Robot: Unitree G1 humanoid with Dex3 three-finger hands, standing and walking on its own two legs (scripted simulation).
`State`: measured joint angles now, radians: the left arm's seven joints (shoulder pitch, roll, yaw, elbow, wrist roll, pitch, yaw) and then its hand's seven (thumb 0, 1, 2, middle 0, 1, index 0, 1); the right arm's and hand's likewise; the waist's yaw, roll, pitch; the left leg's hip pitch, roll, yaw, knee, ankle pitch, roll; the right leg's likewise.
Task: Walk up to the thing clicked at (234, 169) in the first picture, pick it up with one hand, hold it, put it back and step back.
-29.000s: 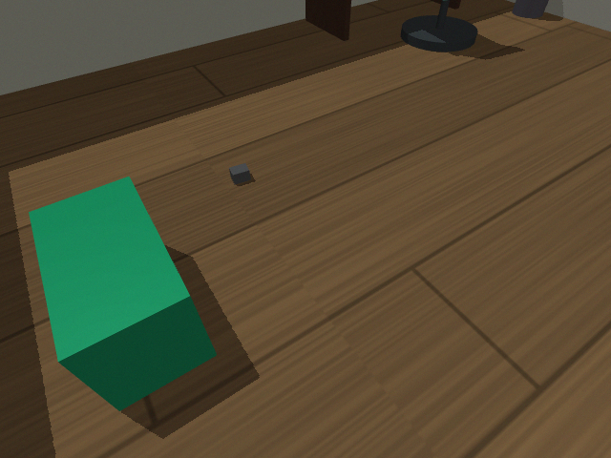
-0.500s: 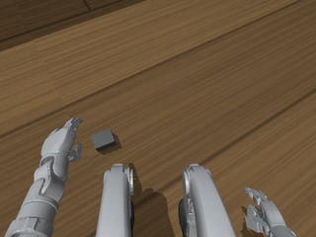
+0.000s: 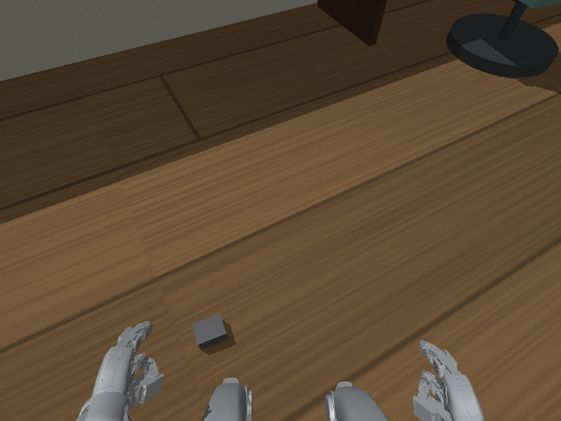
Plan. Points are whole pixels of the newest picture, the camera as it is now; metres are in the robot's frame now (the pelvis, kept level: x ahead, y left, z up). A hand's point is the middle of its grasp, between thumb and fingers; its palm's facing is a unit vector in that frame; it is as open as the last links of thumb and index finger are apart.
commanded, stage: home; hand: left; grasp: from above
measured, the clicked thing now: (210, 331) +0.44 +0.21 -0.62
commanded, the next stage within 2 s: none
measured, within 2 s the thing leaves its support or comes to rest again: neither
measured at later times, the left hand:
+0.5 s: hand (138, 396) +0.18 +0.19 +0.01, palm faces +0.09 -0.98 -0.18, open 7.4 cm
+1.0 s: hand (137, 400) +0.18 +0.19 +0.01, palm faces +0.07 -0.98 -0.19, open 7.4 cm
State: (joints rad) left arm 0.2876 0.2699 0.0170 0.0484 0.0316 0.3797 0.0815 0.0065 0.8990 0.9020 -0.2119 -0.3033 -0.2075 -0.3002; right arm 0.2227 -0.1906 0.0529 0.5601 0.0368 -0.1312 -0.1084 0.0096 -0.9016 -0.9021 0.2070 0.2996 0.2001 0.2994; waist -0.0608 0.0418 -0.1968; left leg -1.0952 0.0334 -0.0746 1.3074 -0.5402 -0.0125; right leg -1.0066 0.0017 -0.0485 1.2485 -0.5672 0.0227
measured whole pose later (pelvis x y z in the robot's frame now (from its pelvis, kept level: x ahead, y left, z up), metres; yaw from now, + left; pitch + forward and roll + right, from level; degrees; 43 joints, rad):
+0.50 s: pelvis +0.03 +0.00 +0.06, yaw +2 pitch +10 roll -3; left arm 0.51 0.22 0.04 -0.13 -0.06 0.47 0.01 0.01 0.91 0.90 -0.20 -0.30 -0.20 -0.30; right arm 0.28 -0.22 0.03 0.51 0.01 -0.24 -0.18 0.01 -0.90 -0.90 0.21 0.30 0.20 0.30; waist -0.04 0.04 -0.18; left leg -0.71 0.02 -0.07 1.01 -0.47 -0.01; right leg -0.62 -0.01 -0.05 0.94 -0.49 0.03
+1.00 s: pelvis +0.02 +0.00 +0.06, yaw +1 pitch +9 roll -3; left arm 0.50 0.23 0.03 -0.12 -0.06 0.46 0.02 0.01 0.91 0.90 -0.20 -0.30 -0.20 -0.30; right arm 0.31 -0.22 0.05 0.55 0.00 -0.25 -0.18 0.01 -0.90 -0.90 0.21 0.30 0.20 0.30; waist -0.04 0.04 -0.16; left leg -0.71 0.03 -0.06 1.01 -0.46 -0.01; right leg -0.62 -0.01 -0.04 0.94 -0.48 0.03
